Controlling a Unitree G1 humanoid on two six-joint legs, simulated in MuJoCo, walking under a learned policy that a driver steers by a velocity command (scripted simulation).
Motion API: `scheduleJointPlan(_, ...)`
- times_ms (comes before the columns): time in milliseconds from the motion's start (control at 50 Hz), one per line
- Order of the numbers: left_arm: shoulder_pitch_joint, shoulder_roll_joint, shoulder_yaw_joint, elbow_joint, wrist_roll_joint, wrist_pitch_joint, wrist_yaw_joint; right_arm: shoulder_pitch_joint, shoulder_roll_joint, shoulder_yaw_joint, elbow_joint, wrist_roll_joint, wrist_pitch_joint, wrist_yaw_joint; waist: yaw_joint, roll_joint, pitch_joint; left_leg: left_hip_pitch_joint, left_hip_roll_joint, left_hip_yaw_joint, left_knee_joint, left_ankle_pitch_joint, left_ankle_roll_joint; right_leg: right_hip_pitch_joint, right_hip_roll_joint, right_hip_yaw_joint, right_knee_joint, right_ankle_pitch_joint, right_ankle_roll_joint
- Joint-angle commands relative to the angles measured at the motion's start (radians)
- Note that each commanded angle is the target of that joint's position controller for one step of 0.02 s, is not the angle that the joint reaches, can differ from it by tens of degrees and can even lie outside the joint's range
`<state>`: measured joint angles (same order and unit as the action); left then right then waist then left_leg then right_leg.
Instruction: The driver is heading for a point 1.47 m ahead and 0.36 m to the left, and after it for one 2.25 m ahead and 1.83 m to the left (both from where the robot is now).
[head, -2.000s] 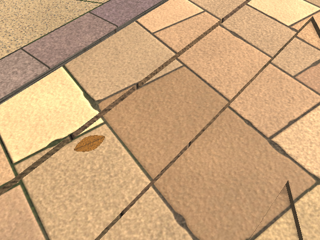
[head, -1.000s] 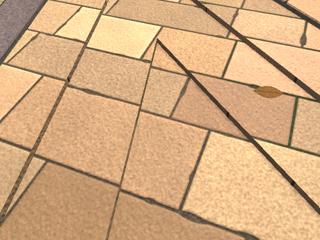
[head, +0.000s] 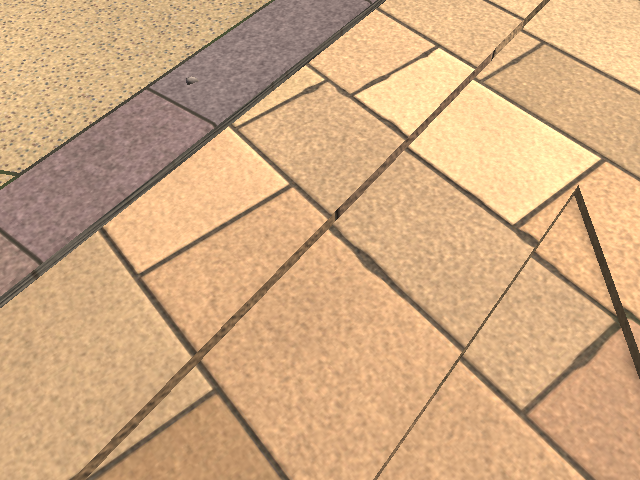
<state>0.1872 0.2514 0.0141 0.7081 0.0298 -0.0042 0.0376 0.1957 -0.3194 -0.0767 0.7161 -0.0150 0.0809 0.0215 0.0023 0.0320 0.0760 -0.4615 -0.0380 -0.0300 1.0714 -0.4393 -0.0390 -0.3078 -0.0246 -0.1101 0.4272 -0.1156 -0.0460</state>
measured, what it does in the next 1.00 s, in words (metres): steps on the spot, turning left: left foot, then right foot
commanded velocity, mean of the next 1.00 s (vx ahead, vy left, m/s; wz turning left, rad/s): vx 0.12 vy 0.00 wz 0.38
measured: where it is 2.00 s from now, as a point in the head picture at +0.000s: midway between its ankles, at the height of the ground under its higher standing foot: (246, 449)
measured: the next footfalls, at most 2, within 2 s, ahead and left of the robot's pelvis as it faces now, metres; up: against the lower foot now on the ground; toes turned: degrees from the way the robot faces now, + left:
left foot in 0.16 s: +0.02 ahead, +0.11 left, +0.00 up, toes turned +7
right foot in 0.64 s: +0.06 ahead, -0.08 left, +0.00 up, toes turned +21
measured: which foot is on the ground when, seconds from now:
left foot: up 0.00-0.14, down 0.16-0.64, up 0.66-1.00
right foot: down 0.00-0.16, up 0.18-0.62, down 0.64-1.00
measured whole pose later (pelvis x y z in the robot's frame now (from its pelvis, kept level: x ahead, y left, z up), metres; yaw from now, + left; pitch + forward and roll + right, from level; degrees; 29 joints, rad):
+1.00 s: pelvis +0.06 +0.04 +0.01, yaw +21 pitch +1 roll +0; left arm 0.43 0.23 0.04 0.86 0.02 -0.05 0.00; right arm 0.20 -0.27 -0.05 0.77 -0.04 0.01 0.05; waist 0.05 0.03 -0.01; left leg -0.53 0.04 0.02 0.83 -0.28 0.00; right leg 0.01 0.03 0.00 0.23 -0.26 -0.04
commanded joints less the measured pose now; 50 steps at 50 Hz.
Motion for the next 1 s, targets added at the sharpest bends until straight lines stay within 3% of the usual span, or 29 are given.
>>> scheduleJointPlan(20, -0.017, 0.149, 0.046, -0.061, 0.005, -0.002, -0.003, 0.050, -0.042, -0.002, -0.061, -0.001, 0.005, 0.014, -0.013, -0.195, -0.134, 0.086, 0.035, 0.034, -0.135, 0.016, 0.014, 0.060, -0.244, 0.161, -0.166, 0.013, -0.161)
scheduleJointPlan(100, 0.008, 0.191, 0.066, -0.050, 0.008, 0.013, -0.016, 0.028, -0.051, 0.004, -0.086, 0.005, -0.006, 0.022, 0.002, -0.199, -0.139, 0.193, 0.028, 0.088, -0.327, 0.004, 0.055, 0.051, -0.274, 0.132, -0.126, -0.039, -0.139)
scheduleJointPlan(140, 0.014, 0.197, 0.071, -0.044, -0.004, 0.025, -0.018, 0.086, -0.047, 0.004, -0.070, 0.004, -0.020, 0.020, -0.033, -0.155, -0.134, 0.318, 0.004, 0.104, -0.525, 0.096, 0.089, -0.013, -0.257, 0.075, -0.034, -0.049, -0.077)
scheduleJointPlan(160, 0.049, 0.180, 0.073, -0.031, -0.003, 0.031, -0.023, 0.110, -0.071, -0.001, -0.062, -0.004, -0.030, 0.012, -0.039, -0.050, -0.102, 0.359, 0.036, -0.002, -0.671, 0.141, 0.109, -0.081, -0.220, 0.019, 0.084, -0.130, -0.007)
scheduleJointPlan(180, 0.098, 0.097, 0.057, -0.051, 0.003, 0.041, -0.033, 0.098, -0.165, -0.017, -0.084, -0.012, -0.038, -0.003, -0.005, 0.243, -0.079, 0.402, 0.310, -0.396, -0.820, 0.205, 0.169, -0.272, -0.087, -0.088, 0.375, -0.439, 0.085)
scheduleJointPlan(200, -0.024, 0.123, 0.057, -0.108, 0.005, 0.058, -0.013, 0.116, -0.264, -0.049, -0.101, -0.020, -0.036, -0.013, -0.067, 0.242, -0.009, 0.219, 0.426, -0.538, -0.836, 0.392, 0.300, -0.337, 0.019, 0.055, 0.522, -0.510, 0.098)
scheduleJointPlan(220, -0.044, 0.131, 0.059, -0.105, -0.003, 0.065, -0.012, 0.097, -0.211, -0.041, -0.089, -0.018, -0.036, -0.020, -0.041, 0.137, -0.001, 0.197, 0.360, -0.433, -0.815, 0.401, 0.302, -0.301, -0.011, 0.126, 0.616, -0.427, 0.096)
scheduleJointPlan(240, -0.014, 0.127, 0.061, -0.089, -0.015, 0.063, -0.017, 0.031, -0.169, -0.028, -0.097, -0.007, -0.036, -0.025, 0.001, 0.115, 0.000, 0.178, 0.287, -0.348, -0.806, 0.373, 0.272, -0.281, -0.012, 0.140, 0.626, -0.339, 0.090)
scheduleJointPlan(260, 0.017, 0.137, 0.065, -0.068, -0.014, 0.054, -0.020, -0.021, -0.151, -0.024, -0.105, -0.009, -0.034, -0.026, 0.026, 0.100, -0.019, 0.201, 0.224, -0.295, -0.795, 0.371, 0.241, -0.267, -0.007, 0.137, 0.625, -0.278, 0.087)
scheduleJointPlan(300, 0.053, 0.151, 0.073, -0.044, 0.003, 0.048, -0.027, -0.026, -0.116, -0.016, -0.113, 0.003, -0.040, -0.028, 0.022, 0.103, -0.087, 0.273, 0.186, -0.260, -0.754, 0.531, 0.245, -0.253, 0.011, 0.124, 0.672, -0.245, 0.093)
scheduleJointPlan(340, 0.036, 0.134, 0.070, -0.052, -0.003, 0.050, -0.031, 0.021, -0.114, -0.018, -0.101, 0.008, -0.046, -0.023, 0.005, 0.073, -0.116, 0.342, 0.195, -0.281, -0.730, 0.598, 0.257, -0.276, 0.014, 0.130, 0.661, -0.255, 0.100)
scheduleJointPlan(420, -0.019, 0.117, 0.060, -0.078, -0.009, 0.056, -0.024, 0.094, -0.127, -0.030, -0.083, 0.001, -0.045, -0.026, -0.037, 0.095, -0.112, 0.415, 0.211, -0.364, -0.714, 0.559, 0.279, -0.303, 0.021, 0.144, 0.535, -0.289, 0.097)
scheduleJointPlan(580, 0.028, 0.105, 0.047, -0.070, -0.030, 0.047, -0.015, 0.045, -0.117, -0.022, -0.071, -0.013, -0.040, -0.020, -0.020, 0.108, -0.133, 0.294, 0.190, -0.403, -0.669, 0.647, 0.240, -0.013, 0.059, 0.116, 0.247, -0.317, 0.046)
scheduleJointPlan(620, 0.105, 0.077, 0.039, -0.044, -0.017, 0.033, -0.012, 0.026, -0.100, -0.016, -0.063, 0.001, -0.036, -0.024, 0.032, 0.067, -0.154, 0.201, 0.130, -0.400, -0.656, 0.284, 0.198, 0.176, 0.072, 0.088, 0.000, -0.202, 0.021)
scheduleJointPlan(640, 0.111, 0.088, 0.037, -0.040, 0.000, 0.022, -0.006, 0.031, -0.052, -0.001, -0.067, 0.002, -0.039, -0.027, 0.032, -0.011, -0.137, 0.082, 0.073, -0.368, -0.614, 0.021, 0.152, 0.273, 0.001, 0.173, -0.094, -0.247, 0.001)
scheduleJointPlan(660, 0.147, 0.136, 0.038, -0.046, 0.017, 0.011, -0.001, 0.062, 0.033, 0.021, -0.072, -0.004, -0.046, -0.028, 0.035, -0.225, -0.151, -0.055, -0.043, -0.216, -0.355, -0.183, 0.100, 0.365, -0.237, 0.458, -0.215, -0.492, -0.044)
scheduleJointPlan(680, 0.143, 0.269, 0.075, -0.033, 0.025, 0.011, -0.011, 0.005, -0.046, 0.003, -0.094, -0.023, -0.052, -0.035, 0.061, -0.275, -0.020, -0.195, -0.142, -0.096, -0.208, -0.131, 0.088, 0.196, -0.348, 0.698, -0.335, -0.697, -0.148)
scheduleJointPlan(700, 0.137, 0.222, 0.071, -0.011, 0.017, 0.007, -0.019, -0.022, -0.090, -0.012, -0.093, -0.039, -0.060, -0.035, 0.034, -0.183, 0.067, -0.193, -0.070, -0.155, -0.114, -0.048, 0.091, 0.115, -0.338, 0.696, -0.348, -0.734, -0.178)
scheduleJointPlan(720, 0.085, 0.168, 0.056, -0.007, -0.002, 0.000, -0.026, 0.018, -0.086, -0.014, -0.064, -0.032, -0.067, -0.023, -0.010, -0.159, 0.084, -0.186, -0.054, -0.145, -0.084, 0.027, 0.083, 0.114, -0.278, 0.610, -0.344, -0.676, -0.156)
scheduleJointPlan(740, 0.058, 0.150, 0.053, -0.009, -0.006, -0.009, -0.029, 0.061, -0.083, -0.014, -0.034, -0.028, -0.071, -0.010, -0.028, -0.160, 0.066, -0.175, -0.047, -0.119, -0.058, 0.079, 0.069, 0.143, -0.224, 0.517, -0.334, -0.570, -0.132)
scheduleJointPlan(780, 0.077, 0.127, 0.050, 0.008, -0.011, -0.029, -0.029, 0.074, -0.065, -0.010, -0.007, -0.039, -0.080, 0.012, -0.017, -0.154, 0.017, -0.175, -0.019, -0.052, -0.007, 0.144, 0.057, 0.198, -0.174, 0.414, -0.319, -0.420, -0.131)
scheduleJointPlan(840, 0.159, 0.122, 0.057, 0.053, -0.014, -0.051, -0.040, -0.013, -0.024, 0.004, -0.025, -0.033, -0.088, 0.026, 0.023, -0.141, 0.010, -0.259, 0.037, 0.008, -0.026, 0.193, 0.043, 0.283, -0.176, 0.377, -0.322, -0.330, -0.159)
scheduleJointPlan(900, 0.229, 0.118, 0.060, 0.089, -0.011, -0.061, -0.040, -0.096, -0.007, 0.013, -0.040, -0.030, -0.092, 0.026, 0.061, -0.139, 0.017, -0.299, 0.071, 0.046, -0.116, 0.192, 0.028, 0.339, -0.187, 0.355, -0.325, -0.244, -0.180)
scheduleJointPlan(1000, 0.279, 0.133, 0.065, 0.132, -0.005, -0.060, -0.039, -0.182, 0.024, 0.034, -0.075, -0.022, -0.099, 0.024, 0.079, -0.156, 0.040, -0.191, 0.076, 0.084, -0.335, 0.124, 0.052, 0.300, -0.206, 0.309, -0.305, -0.140, -0.180)
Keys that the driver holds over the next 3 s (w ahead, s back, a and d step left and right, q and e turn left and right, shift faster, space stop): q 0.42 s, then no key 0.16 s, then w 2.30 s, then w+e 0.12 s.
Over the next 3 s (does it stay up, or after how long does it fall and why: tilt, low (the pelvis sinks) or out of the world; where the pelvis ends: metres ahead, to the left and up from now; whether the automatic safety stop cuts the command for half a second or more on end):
stays up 1.06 0.41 0.07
